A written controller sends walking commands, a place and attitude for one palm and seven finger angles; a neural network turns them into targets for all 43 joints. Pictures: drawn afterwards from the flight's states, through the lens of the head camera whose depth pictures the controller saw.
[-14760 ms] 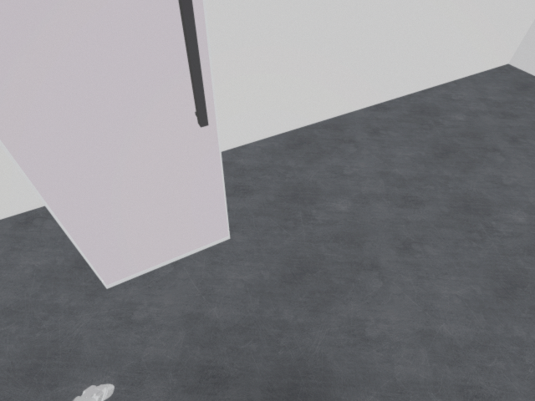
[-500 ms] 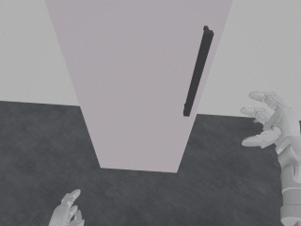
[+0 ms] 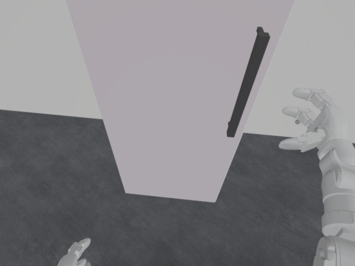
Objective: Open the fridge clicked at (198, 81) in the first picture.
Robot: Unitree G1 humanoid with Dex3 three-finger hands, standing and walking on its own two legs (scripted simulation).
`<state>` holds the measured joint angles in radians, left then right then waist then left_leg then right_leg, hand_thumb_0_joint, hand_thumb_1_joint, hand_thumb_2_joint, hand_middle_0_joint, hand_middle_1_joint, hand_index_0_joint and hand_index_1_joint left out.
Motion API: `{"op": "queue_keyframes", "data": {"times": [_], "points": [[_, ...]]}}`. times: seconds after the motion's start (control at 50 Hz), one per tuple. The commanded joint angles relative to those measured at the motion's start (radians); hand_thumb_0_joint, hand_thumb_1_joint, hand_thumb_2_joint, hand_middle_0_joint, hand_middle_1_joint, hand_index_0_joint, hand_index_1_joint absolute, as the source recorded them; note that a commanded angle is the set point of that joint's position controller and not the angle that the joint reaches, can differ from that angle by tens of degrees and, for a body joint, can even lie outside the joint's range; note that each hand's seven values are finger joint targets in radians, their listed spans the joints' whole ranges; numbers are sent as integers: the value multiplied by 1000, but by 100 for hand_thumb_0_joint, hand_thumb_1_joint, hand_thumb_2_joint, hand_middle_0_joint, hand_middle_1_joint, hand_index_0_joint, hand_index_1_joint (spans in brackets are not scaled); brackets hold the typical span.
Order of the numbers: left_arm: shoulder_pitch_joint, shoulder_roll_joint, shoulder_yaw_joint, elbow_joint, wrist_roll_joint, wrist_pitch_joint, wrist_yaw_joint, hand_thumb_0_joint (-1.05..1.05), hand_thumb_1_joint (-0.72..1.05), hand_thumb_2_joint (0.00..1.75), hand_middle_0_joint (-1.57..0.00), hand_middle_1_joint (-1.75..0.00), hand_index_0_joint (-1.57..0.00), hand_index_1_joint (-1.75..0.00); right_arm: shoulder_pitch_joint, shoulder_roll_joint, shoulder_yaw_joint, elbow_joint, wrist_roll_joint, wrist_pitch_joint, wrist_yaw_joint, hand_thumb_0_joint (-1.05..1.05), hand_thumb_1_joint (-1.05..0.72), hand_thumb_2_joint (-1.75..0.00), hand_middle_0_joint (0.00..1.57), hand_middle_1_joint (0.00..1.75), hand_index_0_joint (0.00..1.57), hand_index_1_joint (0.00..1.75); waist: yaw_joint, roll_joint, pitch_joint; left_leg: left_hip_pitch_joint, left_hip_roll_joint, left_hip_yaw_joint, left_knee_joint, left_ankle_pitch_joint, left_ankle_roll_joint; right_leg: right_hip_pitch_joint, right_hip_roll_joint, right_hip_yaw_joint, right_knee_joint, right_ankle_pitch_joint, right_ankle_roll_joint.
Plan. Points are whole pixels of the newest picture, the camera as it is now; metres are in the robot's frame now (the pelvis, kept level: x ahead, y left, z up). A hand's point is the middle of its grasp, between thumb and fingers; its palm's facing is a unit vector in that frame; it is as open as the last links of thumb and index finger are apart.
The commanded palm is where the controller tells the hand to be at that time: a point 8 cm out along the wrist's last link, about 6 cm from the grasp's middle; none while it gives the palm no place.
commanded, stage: move the hooked fingers beside the handle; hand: right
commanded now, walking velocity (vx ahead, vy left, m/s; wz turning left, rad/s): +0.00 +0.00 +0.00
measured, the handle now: (242, 90) +0.56 -0.12 +0.12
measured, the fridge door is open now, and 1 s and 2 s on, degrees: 0 0 0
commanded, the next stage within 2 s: feel for the door with the fingertips in 1.30 s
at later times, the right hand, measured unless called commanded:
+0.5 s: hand (276, 99) +0.49 -0.19 +0.15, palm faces +0.01 +1.00 +0.02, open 14.0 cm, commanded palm +0.47 -0.25 +0.14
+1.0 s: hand (280, 103) +0.49 -0.20 +0.14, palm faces +0.01 +1.00 +0.03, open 14.0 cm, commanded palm +0.46 -0.25 +0.14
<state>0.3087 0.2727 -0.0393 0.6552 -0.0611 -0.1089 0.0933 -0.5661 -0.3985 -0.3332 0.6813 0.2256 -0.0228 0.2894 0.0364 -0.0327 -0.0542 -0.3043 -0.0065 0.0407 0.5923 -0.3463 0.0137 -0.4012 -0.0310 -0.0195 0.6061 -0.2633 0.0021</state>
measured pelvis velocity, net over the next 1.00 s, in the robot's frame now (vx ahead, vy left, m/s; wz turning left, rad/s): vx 0.02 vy -0.02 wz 0.03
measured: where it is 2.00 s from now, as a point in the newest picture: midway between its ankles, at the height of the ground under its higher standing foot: outside the picture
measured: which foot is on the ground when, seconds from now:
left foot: down 0.00-1.00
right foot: down 0.00-1.00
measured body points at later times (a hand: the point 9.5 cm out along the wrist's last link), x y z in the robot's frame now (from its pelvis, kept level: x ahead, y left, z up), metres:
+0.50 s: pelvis +0.00 -0.01 -0.01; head +0.05 -0.01 +0.44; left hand +0.01 +0.26 -0.12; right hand +0.48 -0.25 +0.15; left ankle -0.03 +0.11 -0.73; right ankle +0.03 -0.12 -0.73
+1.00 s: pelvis +0.02 -0.02 -0.01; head +0.06 -0.02 +0.44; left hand +0.05 +0.25 -0.13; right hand +0.48 -0.26 +0.14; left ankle -0.03 +0.11 -0.73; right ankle +0.03 -0.12 -0.73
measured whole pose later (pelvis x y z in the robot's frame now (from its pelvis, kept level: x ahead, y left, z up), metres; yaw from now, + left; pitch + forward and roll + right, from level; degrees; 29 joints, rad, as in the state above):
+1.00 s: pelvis +0.02 -0.02 -0.01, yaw +1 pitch +10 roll +2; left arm 0.40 0.26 -0.01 0.65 -0.03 -0.01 0.04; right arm -0.81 -0.44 -0.35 0.99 0.15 -0.15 0.23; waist 0.10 -0.03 -0.10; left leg -0.45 -0.01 0.02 0.66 -0.38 -0.01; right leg -0.57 -0.04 -0.03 0.72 -0.33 -0.02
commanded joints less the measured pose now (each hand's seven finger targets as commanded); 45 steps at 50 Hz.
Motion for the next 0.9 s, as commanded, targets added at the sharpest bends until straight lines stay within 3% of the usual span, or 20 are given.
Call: {"op": "queue_keyframes", "data": {"times": [0.0,0.04,0.1,0.12,0.2,0.22,0.28,0.34,0.36,0.4,0.42,0.5,0.58,0.6,0.66,0.72,0.74,0.76,0.78,0.88], "points": [[-9,141,55,-108,-4,-28,11,0,90,90,-20,-30,-20,-30,-510,-248,-16,-122,-3,-70,-4,0,50,-30,30,120,30,120,25,-7,-226,-61,-10,-20,-87,307,-4,182,28,21,-35,170,-44],[5,145,61,-110,0,-26,9,0,90,90,-20,-30,-20,-30,-542,-260,-26,-117,-5,-85,-8,0,50,-30,30,120,30,120,22,17,-275,-43,-11,-24,-78,333,-4,190,28,23,-24,194,-48],[20,144,60,-103,2,-20,5,0,90,90,-20,-30,-20,-30,-605,-263,-25,-89,-7,-114,-12,0,50,-30,30,120,30,120,29,-15,-295,-56,-13,-24,-72,330,-2,200,28,25,-16,196,-45],[37,148,63,-96,4,-17,5,0,90,90,-20,-30,-20,-30,-602,-284,-40,-63,-7,-127,-18,0,50,-30,30,120,30,120,31,42,-298,-45,-16,-21,-68,322,-3,179,24,27,-11,193,-48],[61,154,62,-71,6,-8,1,0,90,90,-20,-30,-20,-30,-723,-286,-22,66,-34,-151,-35,0,50,-30,30,120,30,120,59,3,-246,-121,-16,-23,-68,247,-4,144,24,33,-11,127,-45],[77,158,64,-66,9,-4,0,0,90,90,-20,-30,-20,-30,-732,-315,-40,91,-40,-161,-43,0,50,-30,30,120,30,120,60,26,-255,-110,-16,-24,-65,245,-5,130,22,32,-3,130,-48],[99,159,66,-60,14,1,-8,0,90,90,-20,-30,-20,-30,-810,-308,-25,128,-63,-184,-52,0,50,-30,30,120,30,120,72,-30,-308,-132,-16,-28,-48,256,-4,144,24,38,9,143,-43],[131,166,70,-54,19,11,-13,0,90,90,-20,-30,-20,-30,-811,-354,-61,190,-72,-211,-55,0,50,-30,30,120,30,120,74,5,-350,-119,-21,-29,-32,284,-5,126,18,38,24,168,-44],[138,164,69,-52,21,12,-15,0,90,90,-20,-30,-20,-30,-843,-326,-37,209,-72,-214,-51,0,50,-30,30,120,30,120,86,-1,-342,-131,-23,-29,-30,285,-7,123,19,36,26,165,-44],[155,170,71,-42,22,19,-17,0,90,90,-20,-30,-20,-30,-868,-348,-43,262,-84,-216,-49,0,50,-30,30,120,30,120,98,-18,-312,-162,-24,-29,-33,257,-7,99,17,35,30,139,-43],[172,176,73,-40,27,22,-17,0,90,90,-20,-30,-20,-30,-874,-381,-74,273,-84,-223,-54,0,50,-30,30,120,30,120,97,38,-324,-142,-26,-29,-27,267,-8,77,18,39,38,147,-49],[199,174,78,-39,32,31,-25,0,90,90,-20,-30,-20,-30,-905,-364,-56,283,-105,-239,-57,0,50,-30,30,120,30,120,101,-60,-370,-200,-33,-19,-11,261,-2,132,10,47,47,185,-38],[224,184,85,-51,37,50,-31,0,90,90,-20,-30,-20,-30,-817,-431,-122,311,-103,-243,-50,0,50,-30,30,120,30,120,77,-11,-409,-149,-37,-21,4,320,-4,101,6,38,57,233,-40],[220,180,85,-62,38,53,-33,0,90,90,-20,-30,-20,-30,-814,-415,-112,280,-103,-245,-45,0,50,-30,30,120,30,120,70,-50,-423,-148,-37,-20,8,334,-2,116,8,32,58,249,-38],[224,178,91,-73,40,67,-40,0,90,90,-20,-30,-20,-30,-768,-419,-124,216,-104,-252,-42,0,50,-30,30,120,30,120,59,-62,-452,-141,-43,-15,18,377,-1,141,3,30,69,310,-39],[217,172,94,-86,36,75,-42,0,90,90,-20,-30,-20,-30,-748,-372,-101,144,-82,-255,-36,0,50,-30,30,120,30,120,64,-55,-432,-138,-51,-8,14,390,2,159,0,27,73,335,-42],[214,177,98,-85,35,76,-41,0,90,90,-20,-30,-20,-30,-746,-402,-133,119,-78,-252,-39,0,50,-30,30,120,30,120,58,-63,-452,-135,-52,-14,12,404,0,176,-1,26,74,343,-41],[206,171,97,-87,32,76,-43,0,90,90,-20,-30,-20,-30,-756,-353,-92,100,-73,-247,-35,0,50,-30,30,120,30,120,72,-73,-440,-145,-53,-10,9,402,-1,189,0,26,71,342,-41],[207,173,99,-85,30,78,-41,0,90,90,-20,-30,-20,-30,-730,-373,-115,97,-70,-241,-36,0,50,-30,30,120,30,120,59,-65,-430,-146,-53,-9,8,394,3,188,-3,31,72,344,-40],[180,160,96,-80,25,74,-43,0,90,90,-20,-30,-20,-30,-722,-264,-33,45,-61,-204,-45,0,50,-30,30,120,30,120,77,-119,-379,-208,-54,2,1,358,5,235,-8,44,70,354,-34]]}}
